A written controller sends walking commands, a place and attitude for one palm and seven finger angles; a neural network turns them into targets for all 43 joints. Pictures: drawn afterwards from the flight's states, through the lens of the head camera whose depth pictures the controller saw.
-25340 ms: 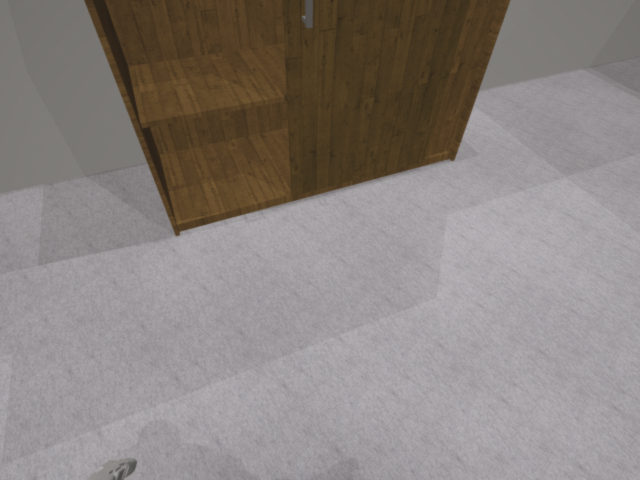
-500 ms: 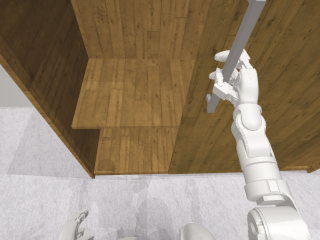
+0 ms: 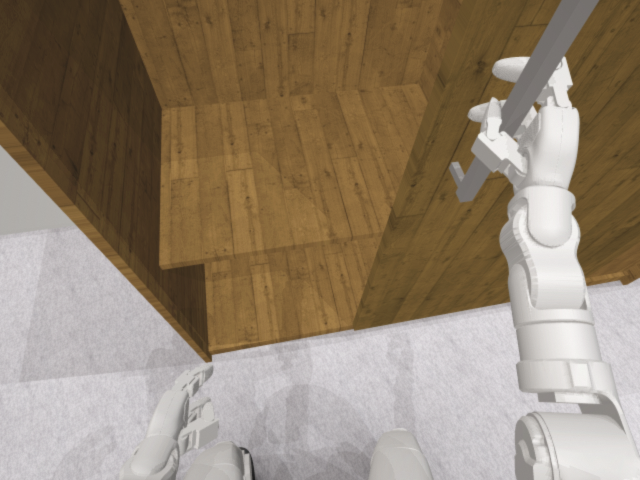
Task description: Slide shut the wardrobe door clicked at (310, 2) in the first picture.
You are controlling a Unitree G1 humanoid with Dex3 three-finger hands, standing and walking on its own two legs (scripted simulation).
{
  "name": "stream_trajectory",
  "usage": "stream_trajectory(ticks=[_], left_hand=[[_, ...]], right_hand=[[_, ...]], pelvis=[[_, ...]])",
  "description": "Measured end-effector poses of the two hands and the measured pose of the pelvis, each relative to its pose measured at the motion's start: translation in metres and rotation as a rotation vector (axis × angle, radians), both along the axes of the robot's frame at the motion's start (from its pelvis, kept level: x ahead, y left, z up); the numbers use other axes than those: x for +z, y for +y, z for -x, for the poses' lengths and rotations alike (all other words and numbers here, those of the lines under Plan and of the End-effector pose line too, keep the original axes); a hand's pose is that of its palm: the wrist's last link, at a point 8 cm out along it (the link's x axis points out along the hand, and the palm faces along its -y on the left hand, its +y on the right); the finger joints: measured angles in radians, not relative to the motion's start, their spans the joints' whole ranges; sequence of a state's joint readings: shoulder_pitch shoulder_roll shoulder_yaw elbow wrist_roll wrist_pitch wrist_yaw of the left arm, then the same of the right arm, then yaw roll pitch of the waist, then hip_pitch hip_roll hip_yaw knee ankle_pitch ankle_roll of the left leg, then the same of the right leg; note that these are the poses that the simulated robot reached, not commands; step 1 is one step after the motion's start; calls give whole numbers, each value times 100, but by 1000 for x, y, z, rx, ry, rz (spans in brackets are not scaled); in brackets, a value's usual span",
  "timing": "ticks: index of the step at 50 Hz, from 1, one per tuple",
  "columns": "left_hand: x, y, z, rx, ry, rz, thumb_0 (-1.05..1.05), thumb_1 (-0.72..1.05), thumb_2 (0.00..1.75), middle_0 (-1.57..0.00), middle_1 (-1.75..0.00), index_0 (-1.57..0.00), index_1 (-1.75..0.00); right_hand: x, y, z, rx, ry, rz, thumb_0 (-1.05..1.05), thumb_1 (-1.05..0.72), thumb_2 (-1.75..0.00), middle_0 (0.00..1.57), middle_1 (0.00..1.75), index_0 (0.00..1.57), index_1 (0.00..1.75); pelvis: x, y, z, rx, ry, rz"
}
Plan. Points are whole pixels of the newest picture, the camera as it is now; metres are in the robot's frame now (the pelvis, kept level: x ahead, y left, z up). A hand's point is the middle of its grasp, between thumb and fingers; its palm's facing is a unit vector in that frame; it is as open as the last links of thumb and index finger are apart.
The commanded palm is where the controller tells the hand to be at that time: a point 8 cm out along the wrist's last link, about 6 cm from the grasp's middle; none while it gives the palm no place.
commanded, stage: step sideways, sliding the door along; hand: right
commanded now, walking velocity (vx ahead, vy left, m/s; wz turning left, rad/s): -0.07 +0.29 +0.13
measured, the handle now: (508, 94) +0.46 -0.23 +0.19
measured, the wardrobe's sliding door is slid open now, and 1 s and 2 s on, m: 0.43 0.06 0.00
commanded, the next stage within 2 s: stop walking and hold the door there in 1.54 s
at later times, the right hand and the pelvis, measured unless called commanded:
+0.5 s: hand (347, 151) +0.40 -0.05 +0.17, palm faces +0.37 +0.93 -0.06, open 6.3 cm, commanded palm +0.35 -0.03 +0.18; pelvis +0.04 +0.15 +0.00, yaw +0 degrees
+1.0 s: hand (103, 187) +0.37 +0.17 +0.17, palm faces +0.13 +0.99 -0.03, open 6.0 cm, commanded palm +0.34 +0.17 +0.17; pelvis +0.03 +0.29 +0.01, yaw +3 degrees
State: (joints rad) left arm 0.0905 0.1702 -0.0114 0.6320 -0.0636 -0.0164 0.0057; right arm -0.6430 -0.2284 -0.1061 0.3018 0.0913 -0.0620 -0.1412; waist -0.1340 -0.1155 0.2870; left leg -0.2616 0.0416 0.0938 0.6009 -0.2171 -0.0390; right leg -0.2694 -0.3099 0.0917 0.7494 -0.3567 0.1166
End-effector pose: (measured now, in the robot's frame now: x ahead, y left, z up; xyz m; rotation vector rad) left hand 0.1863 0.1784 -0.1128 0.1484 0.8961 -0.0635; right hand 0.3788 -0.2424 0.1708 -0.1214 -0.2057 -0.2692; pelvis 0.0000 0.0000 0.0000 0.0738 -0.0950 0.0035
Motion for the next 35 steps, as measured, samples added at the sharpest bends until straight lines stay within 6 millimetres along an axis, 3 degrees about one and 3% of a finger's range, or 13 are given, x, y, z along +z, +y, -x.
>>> stream_trajectory(ticks=[2,7,14,18,23,30,35], left_hand=[[-3,18,-11,26,-6,-1,1,90,90,-20,-30,-20,-30],[15,62,-26,76,-37,-86,1,91,90,-20,-30,-20,-30],[40,106,-41,42,-25,-97,1,91,90,-20,-30,-19,-30],[37,129,-55,10,-58,-70,1,91,90,-20,-30,-20,-30],[16,162,-76,17,-117,-1,1,91,90,-20,-30,-20,-30],[30,205,-66,106,-101,-67,1,91,90,-20,-30,-20,-30],[49,226,-54,77,-67,-89,1,91,90,-20,-30,-19,-30]], right_hand=[[1,8,2,-37,11,16,-2,-76,-87,42,140,17,140],[0,31,4,-39,2,-57,-1,-79,-87,44,140,16,140],[-1,70,9,-29,-28,-86,0,-81,-86,40,140,18,139],[-2,95,11,-44,-44,-65,0,-80,-87,40,140,17,137],[-5,132,14,-100,-85,0,-2,-77,-88,43,140,15,135],[-4,188,21,-34,-80,-85,0,-80,-86,43,140,16,136],[-4,227,25,61,-86,-123,1,-80,-85,40,140,18,134]], pelvis=[[2,9,-1,-22,-11,-5],[9,20,-12,-25,25,29],[21,68,-27,0,41,21],[18,101,-36,21,37,8],[-1,146,-45,-2,-5,7],[13,159,-47,8,53,45],[22,185,-49,19,51,26]])
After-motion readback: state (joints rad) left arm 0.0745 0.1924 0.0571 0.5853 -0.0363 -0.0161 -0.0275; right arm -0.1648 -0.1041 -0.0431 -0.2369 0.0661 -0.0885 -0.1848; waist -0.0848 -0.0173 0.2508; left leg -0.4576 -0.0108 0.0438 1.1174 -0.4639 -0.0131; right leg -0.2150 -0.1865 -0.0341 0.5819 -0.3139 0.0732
